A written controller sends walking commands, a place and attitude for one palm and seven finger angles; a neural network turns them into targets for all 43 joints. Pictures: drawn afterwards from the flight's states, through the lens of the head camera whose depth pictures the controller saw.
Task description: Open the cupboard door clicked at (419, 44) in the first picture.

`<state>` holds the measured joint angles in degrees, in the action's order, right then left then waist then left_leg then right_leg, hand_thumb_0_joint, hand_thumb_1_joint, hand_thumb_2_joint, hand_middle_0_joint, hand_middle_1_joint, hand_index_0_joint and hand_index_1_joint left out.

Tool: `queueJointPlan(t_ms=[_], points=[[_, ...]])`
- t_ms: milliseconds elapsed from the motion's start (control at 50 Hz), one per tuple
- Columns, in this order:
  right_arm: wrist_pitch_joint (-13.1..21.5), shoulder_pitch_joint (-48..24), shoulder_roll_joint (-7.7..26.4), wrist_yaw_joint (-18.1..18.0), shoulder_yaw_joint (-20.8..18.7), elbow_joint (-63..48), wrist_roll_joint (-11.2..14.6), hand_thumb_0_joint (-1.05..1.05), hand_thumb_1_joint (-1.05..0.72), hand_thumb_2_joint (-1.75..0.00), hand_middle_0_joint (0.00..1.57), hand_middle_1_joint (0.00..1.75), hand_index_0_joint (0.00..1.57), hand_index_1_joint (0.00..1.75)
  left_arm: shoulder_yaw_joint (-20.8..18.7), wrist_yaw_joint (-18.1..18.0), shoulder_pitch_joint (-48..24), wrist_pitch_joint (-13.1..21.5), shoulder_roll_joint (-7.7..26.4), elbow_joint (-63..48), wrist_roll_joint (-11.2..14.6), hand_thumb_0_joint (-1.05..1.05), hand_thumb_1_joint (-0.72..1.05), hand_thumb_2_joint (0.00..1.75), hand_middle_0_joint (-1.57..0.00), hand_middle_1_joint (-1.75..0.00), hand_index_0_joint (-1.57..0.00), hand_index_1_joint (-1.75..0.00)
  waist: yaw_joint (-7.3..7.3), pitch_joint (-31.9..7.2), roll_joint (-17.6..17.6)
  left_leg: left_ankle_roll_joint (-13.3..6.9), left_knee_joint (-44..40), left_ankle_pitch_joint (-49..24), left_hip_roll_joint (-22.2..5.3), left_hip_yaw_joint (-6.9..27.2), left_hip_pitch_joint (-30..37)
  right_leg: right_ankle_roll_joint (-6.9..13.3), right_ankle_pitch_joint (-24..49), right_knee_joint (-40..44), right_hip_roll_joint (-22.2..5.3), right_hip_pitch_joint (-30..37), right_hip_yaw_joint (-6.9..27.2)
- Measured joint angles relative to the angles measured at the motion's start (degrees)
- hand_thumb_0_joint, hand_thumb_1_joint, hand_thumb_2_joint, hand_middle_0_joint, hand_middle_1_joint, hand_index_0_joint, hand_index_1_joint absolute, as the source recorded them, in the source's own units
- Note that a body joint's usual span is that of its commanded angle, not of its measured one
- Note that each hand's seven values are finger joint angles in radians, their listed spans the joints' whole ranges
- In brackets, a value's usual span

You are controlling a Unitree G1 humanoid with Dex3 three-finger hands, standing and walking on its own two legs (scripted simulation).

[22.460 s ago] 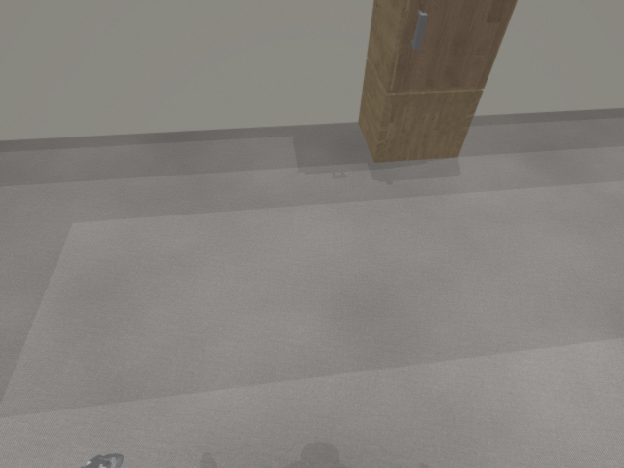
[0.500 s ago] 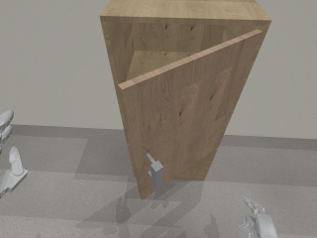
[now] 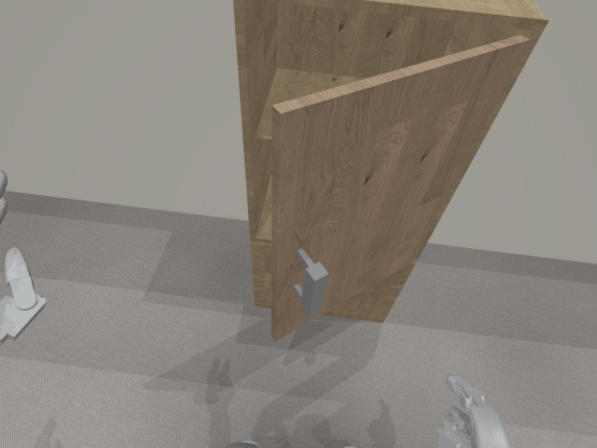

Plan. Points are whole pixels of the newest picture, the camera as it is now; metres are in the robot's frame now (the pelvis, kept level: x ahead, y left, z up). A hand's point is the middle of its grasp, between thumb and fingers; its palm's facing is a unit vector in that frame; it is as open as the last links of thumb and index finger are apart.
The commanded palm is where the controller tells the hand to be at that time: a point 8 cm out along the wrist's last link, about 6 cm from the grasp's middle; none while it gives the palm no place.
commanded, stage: step back with the hand held close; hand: left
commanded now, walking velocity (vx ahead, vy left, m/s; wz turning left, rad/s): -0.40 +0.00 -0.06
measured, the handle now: (306, 282) +0.39 +0.01 -0.07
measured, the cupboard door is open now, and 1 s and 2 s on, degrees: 39 39 39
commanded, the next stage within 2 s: stop stepping back and stand still in 0.48 s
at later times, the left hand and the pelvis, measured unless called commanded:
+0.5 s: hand (89, 408) +0.12 +0.17 +0.18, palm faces +0.12 -0.74 -0.66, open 7.4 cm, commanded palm +0.07 +0.23 +0.19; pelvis -0.11 -0.05 +0.01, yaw -8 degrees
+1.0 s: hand out of the picture -0.01 +0.17 +0.19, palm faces +0.42 -0.77 -0.47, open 7.4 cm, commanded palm -0.06 +0.21 +0.19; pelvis -0.22 -0.08 +0.02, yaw -4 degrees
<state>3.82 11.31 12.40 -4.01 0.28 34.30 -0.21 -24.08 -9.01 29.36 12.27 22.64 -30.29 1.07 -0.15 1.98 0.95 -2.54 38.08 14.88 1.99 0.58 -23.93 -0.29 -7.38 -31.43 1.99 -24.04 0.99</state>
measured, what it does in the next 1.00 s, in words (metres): walks backwards: right foot, then left foot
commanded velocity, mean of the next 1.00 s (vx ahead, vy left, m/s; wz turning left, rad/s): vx -0.13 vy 0.04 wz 0.02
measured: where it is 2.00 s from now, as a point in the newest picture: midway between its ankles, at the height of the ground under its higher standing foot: outside the picture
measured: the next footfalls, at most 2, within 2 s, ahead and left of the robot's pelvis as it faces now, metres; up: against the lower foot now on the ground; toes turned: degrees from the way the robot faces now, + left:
right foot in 0.26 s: -0.18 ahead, -0.12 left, +0.00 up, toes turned -4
left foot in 0.64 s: -0.11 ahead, +0.03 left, +0.00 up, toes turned -4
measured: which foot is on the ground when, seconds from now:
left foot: down 0.00-0.40, up 0.42-0.62, down 0.64-0.82, up 0.84-1.00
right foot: down 0.00-0.02, up 0.04-0.24, down 0.26-1.00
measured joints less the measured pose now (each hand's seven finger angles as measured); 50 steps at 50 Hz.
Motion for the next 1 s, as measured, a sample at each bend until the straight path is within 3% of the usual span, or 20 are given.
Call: queueJointPlan(t_ms=[80, 140, 200, 260, 340, 360, 400, 420, 440, 500, 540, 580, 640, 700, 740, 800, 860, 880, 940, 1000], points=[[0.4, 0.5, -0.4, -0.6, -0.5, -0.7, -0.1, 0.02, -0.90, -0.89, 0.20, 0.30, 0.21, 0.30, -1.7, 0.6, 1.0, 0.5, 2.0, -0.1, -1.0, 0.02, 0.88, 0.90, -0.21, -0.30, -0.21, -0.30, -0.70, 0.0, -0.4, -0.9, -0.8, -1.9, -0.3, 0.5, -0.4, -0.9, -3.7, -8.0, 1.9, 0.1, 1.5], [1.5, 1.4, -1.2, -0.4, -0.9, 0.0, -0.7, 0.02, -0.90, -0.89, 0.20, 0.30, 0.20, 0.30, -3.4, 1.0, 1.3, 0.9, 2.5, -0.1, -0.9, 0.02, 0.88, 0.90, -0.21, -0.30, -0.21, -0.30, -0.07, -1.9, -0.8, -0.6, -2.5, -3.0, -1.1, 1.3, -1.5, -0.8, -8.9, -12.5, 3.7, 4.7, 1.6], [3.1, 0.4, -1.9, 0.3, -0.6, 1.3, -1.6, 0.02, -0.90, -0.89, 0.20, 0.30, 0.20, 0.30, -4.3, 0.6, 1.5, 1.7, 1.6, -0.5, 0.0, 0.02, 0.89, 0.90, -0.21, -0.30, -0.21, -0.30, 1.57, -3.5, 0.2, -0.1, -5.2, -5.0, -1.7, 0.0, -3.3, -0.3, -13.1, -8.1, 3.2, 10.9, 1.4], [4.4, -3.4, -2.3, 1.4, -0.2, 2.3, -2.1, 0.02, -0.90, -0.89, 0.20, 0.30, 0.20, 0.30, -3.0, 0.7, -0.5, 1.6, 0.4, -0.3, 0.7, 0.02, 0.89, 0.90, -0.20, -0.30, -0.21, -0.30, 2.86, -2.3, 0.8, 0.5, -8.9, -8.5, -2.7, -2.1, -4.8, -0.3, -14.1, -3.1, 2.3, 14.6, 1.4], [4.3, -9.3, -2.9, 3.0, 0.1, 0.9, -2.0, 0.02, -0.90, -0.89, 0.20, 0.30, 0.21, 0.30, -1.5, 2.1, -2.2, 0.5, 2.0, -1.8, 1.6, 0.02, 0.89, 0.90, -0.20, -0.30, -0.20, -0.30, 2.71, 1.6, 0.6, 1.5, -12.9, -13.6, -4.4, -4.4, -6.4, -0.4, -16.5, 0.7, 2.0, 15.1, 0.8], [4.0, -10.4, -3.1, 3.3, 0.2, 0.0, -1.9, 0.02, -0.90, -0.89, 0.20, 0.30, 0.21, 0.30, -1.6, 2.6, -1.8, 0.4, 3.0, -2.6, 1.8, 0.02, 0.89, 0.90, -0.20, -0.30, -0.20, -0.30, 2.33, 2.5, 0.4, 1.9, -13.2, -14.6, -4.9, -4.7, -6.9, 0.0, -17.7, 1.9, 2.0, 15.1, 0.3], [2.7, -11.4, -2.9, 3.7, 0.4, -1.7, -1.3, 0.01, -0.90, -0.89, 0.21, 0.30, 0.21, 0.30, -1.9, 3.8, 0.1, 0.4, 4.8, -4.4, 2.2, 0.02, 0.89, 0.90, -0.21, -0.30, -0.20, -0.30, 1.08, 4.0, -1.5, 2.5, -12.7, -16.0, -6.6, -4.0, -7.9, 3.4, -18.1, 3.8, 3.7, 15.3, -1.1], [1.6, -11.0, -2.8, 3.6, 0.6, -2.2, -0.6, 0.01, -0.90, -0.89, 0.21, 0.30, 0.21, 0.30, -2.2, 4.4, 1.6, 0.7, 5.7, -5.2, 2.4, 0.02, 0.89, 0.90, -0.21, -0.30, -0.21, -0.30, 0.34, 4.3, -2.1, 2.8, -9.9, -11.8, -6.9, -3.0, -8.7, 5.1, -16.5, 4.2, 4.4, 15.4, -1.6], [0.5, -10.1, -2.8, 3.5, 0.9, -2.4, 0.2, 0.01, -0.90, -0.89, 0.21, 0.30, 0.21, 0.30, -2.7, 4.8, 3.6, 1.4, 6.8, -5.7, 2.3, 0.02, 0.89, 0.90, -0.21, -0.30, -0.21, -0.30, -0.20, 3.7, -1.6, 3.0, -4.6, -5.1, -5.8, -1.7, -9.8, 5.3, -15.6, 4.4, 4.3, 15.2, -1.7], [-2.0, -6.5, -2.6, 2.3, 1.6, -1.6, 0.9, 0.02, -0.90, -0.89, 0.20, 0.30, 0.21, 0.30, -5.5, 4.5, 10.0, 1.3, 9.2, -5.1, 2.2, 0.02, 0.88, 0.90, -0.22, -0.30, -0.22, -0.30, 0.01, 0.1, 2.0, 3.8, 8.6, 6.7, -1.8, -1.7, -10.6, 4.3, -13.4, 4.9, 2.4, 13.8, -0.5], [-3.0, -4.6, -1.6, 1.0, 1.6, -0.7, 0.7, 0.02, -0.90, -0.89, 0.20, 0.30, 0.20, 0.30, -5.4, 3.5, 10.8, -0.3, 8.5, -3.5, 1.8, 0.01, 0.88, 0.90, -0.22, -0.30, -0.22, -0.30, 0.58, -1.4, 2.7, 4.1, 9.5, 8.3, -0.7, -3.7, -7.6, 4.2, -10.5, 5.6, 1.8, 13.4, -0.4], [-3.3, -3.5, -0.1, -0.1, 1.4, 0.2, 0.7, 0.02, -0.90, -0.89, 0.20, 0.30, 0.20, 0.30, -4.0, 2.3, 9.0, -2.0, 6.3, -1.9, 1.8, 0.01, 0.88, 0.90, -0.22, -0.30, -0.22, -0.30, 0.77, -2.1, 2.2, 4.2, 4.8, 5.8, 0.0, -5.0, -2.8, 3.6, -7.5, 6.0, 1.9, 13.0, -1.2], [-3.6, -1.9, 2.3, -1.1, 0.4, 0.0, 1.3, 0.02, -0.90, -0.89, 0.20, 0.30, 0.20, 0.30, -1.4, 1.0, 5.3, -3.8, 3.9, -1.5, 2.0, 0.01, 0.88, 0.90, -0.21, -0.30, -0.21, -0.30, 0.29, -2.5, 0.0, 2.5, -7.9, -7.5, -0.9, -4.6, 5.1, 1.1, -6.5, 4.4, 3.5, 11.6, -3.5], [-2.7, -1.4, 1.8, -0.8, -1.2, -0.4, 1.3, 0.02, -0.90, -0.89, 0.20, 0.30, 0.20, 0.30, -0.6, 0.5, 3.8, -3.7, 4.8, -1.6, 1.8, 0.02, 0.89, 0.90, -0.21, -0.30, -0.21, -0.30, -0.67, -2.5, 2.7, -0.2, -12.0, -0.7, 0.8, -4.5, 6.6, -1.0, -13.4, -0.2, 2.4, 8.9, -2.5], [-1.6, -1.4, 1.2, -0.4, -1.4, -1.0, 0.4, 0.02, -0.90, -0.90, 0.20, 0.30, 0.20, 0.30, -0.2, 0.6, 4.1, -4.2, 4.7, -1.1, 1.5, 0.02, 0.89, 0.90, -0.21, -0.30, -0.21, -0.30, -1.57, -1.5, 3.7, 0.3, -11.5, -2.5, 1.7, -4.4, 6.0, 0.0, -14.8, -1.5, 1.6, 8.4, -2.3], [0.0, -0.7, 1.0, 0.3, -0.8, -1.7, 0.0, 0.02, -0.90, -0.90, 0.20, 0.30, 0.20, 0.30, 0.0, 1.0, 6.8, -4.4, 4.8, -1.7, 1.5, 0.02, 0.89, 0.90, -0.21, -0.30, -0.21, -0.30, -2.55, -0.4, 1.6, 0.9, -9.9, -3.3, 0.5, -3.0, 5.3, 1.9, -12.3, -0.2, 2.8, 9.2, -4.0], [0.2, 1.1, 0.4, 0.7, -0.5, -1.1, 0.7, 0.02, -0.90, -0.90, 0.20, 0.30, 0.20, 0.30, -0.6, 1.0, 9.7, -2.8, 5.0, -2.3, 2.0, 0.02, 0.88, 0.90, -0.21, -0.30, -0.21, -0.30, -2.02, -1.7, 0.0, 2.0, -2.4, 1.7, -0.6, -1.0, 2.2, 7.9, -9.2, 3.1, 4.6, 10.2, -5.1], [0.1, 1.7, 0.1, 0.8, -0.6, -0.3, 0.7, 0.02, -0.90, -0.89, 0.20, 0.30, 0.20, 0.30, -0.6, 0.8, 9.9, -2.0, 4.6, -1.7, 2.0, 0.02, 0.88, 0.90, -0.21, -0.30, -0.21, -0.30, -1.39, -2.4, -0.1, 2.2, 2.5, 3.5, -0.5, -0.4, 0.7, 8.7, -8.4, 3.9, 4.7, 10.4, -4.9], [0.0, 3.7, -0.3, 0.5, -0.5, 2.2, 0.6, 0.02, -0.90, -0.89, 0.20, 0.30, 0.20, 0.30, -0.2, 0.1, 7.2, -0.1, 2.3, 3.1, 1.4, 0.02, 0.88, 0.90, -0.21, -0.30, -0.21, -0.30, -0.02, -4.6, -0.1, 2.6, 12.4, 3.1, -0.7, -0.3, -1.5, 7.8, -6.3, 6.8, 4.0, 11.6, -4.5], [0.2, 5.2, -0.1, -0.1, -0.4, 4.1, 0.6, 0.02, -0.90, -0.89, 0.20, 0.30, 0.20, 0.30, 1.0, -0.3, 2.3, 0.1, -0.4, 9.1, 0.9, 0.02, 0.88, 0.90, -0.21, -0.30, -0.21, -0.30, 0.41, -5.9, -0.3, 2.2, 13.8, 2.0, -1.7, -1.1, -1.2, 7.6, -4.7, 8.8, 2.7, 12.4, -5.0]])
